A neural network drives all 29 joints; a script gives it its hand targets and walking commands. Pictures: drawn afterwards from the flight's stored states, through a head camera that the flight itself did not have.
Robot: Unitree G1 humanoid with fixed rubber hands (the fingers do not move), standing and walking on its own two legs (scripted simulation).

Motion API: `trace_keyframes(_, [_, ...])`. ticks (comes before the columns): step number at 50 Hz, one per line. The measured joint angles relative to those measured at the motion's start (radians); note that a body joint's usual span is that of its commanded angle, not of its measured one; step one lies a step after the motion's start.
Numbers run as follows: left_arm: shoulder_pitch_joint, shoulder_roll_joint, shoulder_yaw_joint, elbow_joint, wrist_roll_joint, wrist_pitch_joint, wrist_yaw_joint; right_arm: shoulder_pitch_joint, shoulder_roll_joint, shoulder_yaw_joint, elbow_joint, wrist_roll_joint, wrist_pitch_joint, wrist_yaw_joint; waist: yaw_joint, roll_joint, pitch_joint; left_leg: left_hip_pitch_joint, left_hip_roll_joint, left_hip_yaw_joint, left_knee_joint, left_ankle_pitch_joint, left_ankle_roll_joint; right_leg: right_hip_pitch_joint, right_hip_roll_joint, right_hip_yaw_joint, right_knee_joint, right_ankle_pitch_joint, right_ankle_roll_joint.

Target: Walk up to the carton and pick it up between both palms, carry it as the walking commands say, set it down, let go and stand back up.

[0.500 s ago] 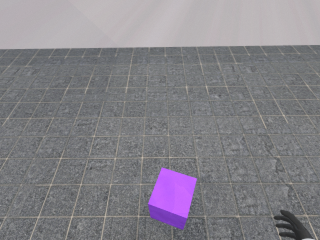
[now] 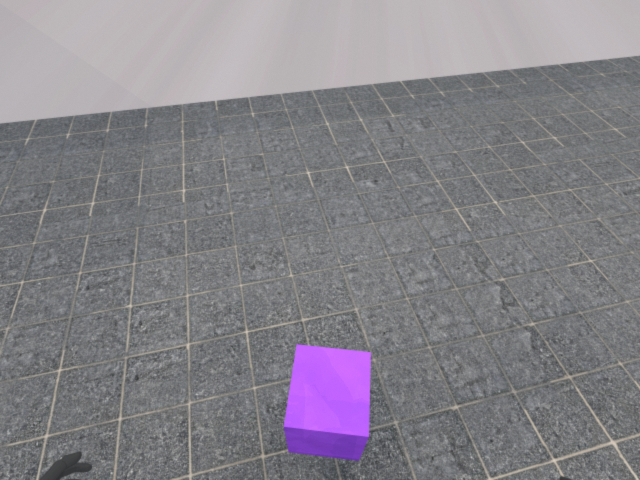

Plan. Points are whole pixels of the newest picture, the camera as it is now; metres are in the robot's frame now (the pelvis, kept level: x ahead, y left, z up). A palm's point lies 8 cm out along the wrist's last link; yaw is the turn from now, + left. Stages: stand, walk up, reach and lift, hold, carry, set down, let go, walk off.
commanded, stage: walk up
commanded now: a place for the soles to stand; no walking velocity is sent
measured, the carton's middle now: (328, 403) +0.43 -0.02 -0.62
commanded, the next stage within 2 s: none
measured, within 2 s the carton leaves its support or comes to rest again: neither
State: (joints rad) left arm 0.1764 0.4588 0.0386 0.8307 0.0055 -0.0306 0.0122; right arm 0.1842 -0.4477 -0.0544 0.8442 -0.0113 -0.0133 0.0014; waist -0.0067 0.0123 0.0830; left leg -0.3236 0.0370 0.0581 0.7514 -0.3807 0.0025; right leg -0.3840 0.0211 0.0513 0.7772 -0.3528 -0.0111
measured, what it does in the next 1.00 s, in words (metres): stands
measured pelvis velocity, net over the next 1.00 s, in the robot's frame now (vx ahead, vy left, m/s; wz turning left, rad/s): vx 0.00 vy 0.00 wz -0.18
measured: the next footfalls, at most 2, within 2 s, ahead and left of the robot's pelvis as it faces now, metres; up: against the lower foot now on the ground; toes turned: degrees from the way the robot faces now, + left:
none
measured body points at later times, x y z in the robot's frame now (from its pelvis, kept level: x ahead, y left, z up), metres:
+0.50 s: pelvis +0.00 +0.00 +0.02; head +0.02 -0.01 +0.46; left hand +0.16 +0.32 -0.08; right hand +0.11 -0.35 -0.08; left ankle +0.00 +0.12 -0.71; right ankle +0.03 -0.12 -0.71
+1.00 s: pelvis +0.00 +0.00 +0.02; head +0.02 +0.00 +0.47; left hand +0.18 +0.31 -0.08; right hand +0.08 -0.35 -0.08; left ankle +0.00 +0.12 -0.71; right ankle +0.03 -0.12 -0.71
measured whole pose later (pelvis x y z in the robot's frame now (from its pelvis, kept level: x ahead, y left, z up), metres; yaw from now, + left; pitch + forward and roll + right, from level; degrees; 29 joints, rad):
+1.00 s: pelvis +0.00 +0.00 +0.02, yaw -10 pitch -2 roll +1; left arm 0.09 0.44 0.02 0.98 0.01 -0.02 0.00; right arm 0.04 -0.43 -0.05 0.99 -0.01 0.00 0.01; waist -0.01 -0.01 0.07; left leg -0.16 0.05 0.17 0.50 -0.30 0.00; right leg -0.28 0.07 0.16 0.53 -0.21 0.00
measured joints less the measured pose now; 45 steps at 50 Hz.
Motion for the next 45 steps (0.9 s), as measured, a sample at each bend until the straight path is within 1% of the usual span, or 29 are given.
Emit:
trace_keyframes(2, [-0.022, -0.001, 0.0, 0.005, -0.004, 0.006, -0.003, -0.003, -0.002, 0.008, 0.008, -0.001, -0.009, 0.0, -0.002, -0.004, -0.005, 0.013, 0.01, 0.012, 0.0, -0.022, -0.001, 0.014, 0.003, -0.007, -0.006, -0.007, -0.008])
trace_keyframes(5, [-0.044, 0.003, 0.002, 0.02, 0.001, 0.0, -0.01, -0.022, -0.006, 0.013, 0.014, 0.002, -0.013, -0.002, -0.008, -0.006, -0.01, 0.027, 0.03, 0.026, -0.009, -0.035, -0.007, 0.043, 0.011, -0.011, -0.061, 0.005, 0.009])
trace_keyframes(8, [-0.063, 0.011, 0.0, 0.031, -0.003, 0.0, -0.013, -0.049, -0.007, 0.013, 0.019, 0.009, -0.013, -0.007, -0.012, -0.02, -0.01, 0.043, 0.03, 0.044, -0.036, -0.023, -0.011, 0.044, 0.013, 0.005, -0.07, 0.014, 0.008])
trace_keyframes(12, [-0.082, 0.011, -0.002, 0.045, -0.004, 0.01, -0.012, -0.082, -0.012, 0.008, 0.025, 0.01, -0.009, -0.01, -0.009, -0.028, -0.007, 0.059, 0.032, 0.068, -0.053, -0.017, -0.007, 0.042, 0.015, 0.023, -0.069, 0.02, 0.006])
trace_keyframes(18, [-0.074, 0.002, -0.003, 0.07, 0.003, 0.016, -0.015, -0.114, -0.015, 0.002, 0.04, 0.01, 0.004, -0.007, -0.005, -0.017, -0.005, 0.074, 0.049, 0.085, -0.063, -0.015, -0.015, 0.048, 0.031, 0.033, -0.08, 0.03, 0.0])
trace_keyframes(21, [-0.064, -0.005, -0.009, 0.079, 0.008, 0.012, -0.013, -0.126, -0.012, 0.001, 0.052, 0.014, 0.009, -0.003, -0.005, -0.015, -0.006, 0.077, 0.04, 0.083, -0.085, -0.002, -0.013, 0.047, 0.029, 0.04, -0.094, 0.042, -0.003])
trace_keyframes(26, [-0.062, -0.019, -0.02, 0.095, 0.006, 0.014, -0.012, -0.123, 0.004, 0.008, 0.084, 0.01, 0.0, 0.001, 0.001, -0.019, -0.014, 0.104, 0.017, 0.088, -0.165, 0.044, -0.008, 0.06, 0.018, 0.059, -0.151, 0.078, 0.008])
trace_keyframes(30, [-0.065, -0.016, -0.016, 0.108, 0.002, 0.017, -0.018, -0.12, 0.009, 0.011, 0.104, 0.005, -0.002, 0.002, 0.008, -0.022, -0.013, 0.117, 0.024, 0.102, -0.185, 0.054, -0.007, 0.066, 0.026, 0.071, -0.169, 0.094, 0.009])
trace_keyframes(35, [-0.057, -0.015, -0.01, 0.123, 0.008, 0.018, -0.02, -0.133, 0.003, 0.006, 0.113, 0.008, 0.01, 0.003, 0.004, -0.014, -0.007, 0.124, 0.04, 0.107, -0.184, 0.05, -0.011, 0.077, 0.042, 0.075, -0.186, 0.105, 0.0])
trace_keyframes(39, [-0.055, -0.022, -0.019, 0.127, 0.011, 0.014, -0.014, -0.145, -0.001, 0.003, 0.119, 0.011, 0.016, 0.007, 0.002, -0.008, -0.011, 0.13, 0.021, 0.086, -0.21, 0.064, -0.003, 0.084, 0.044, 0.086, -0.216, 0.124, 0.002])
trace_keyframes(45, [-0.082, -0.025, -0.026, 0.137, 0.005, 0.01, -0.013, -0.14, 0.012, 0.01, 0.14, 0.006, 0.01, 0.01, 0.0, -0.019, -0.018, 0.152, 0.009, 0.096, -0.262, 0.089, -0.002, 0.095, 0.038, 0.104, -0.253, 0.147, 0.013])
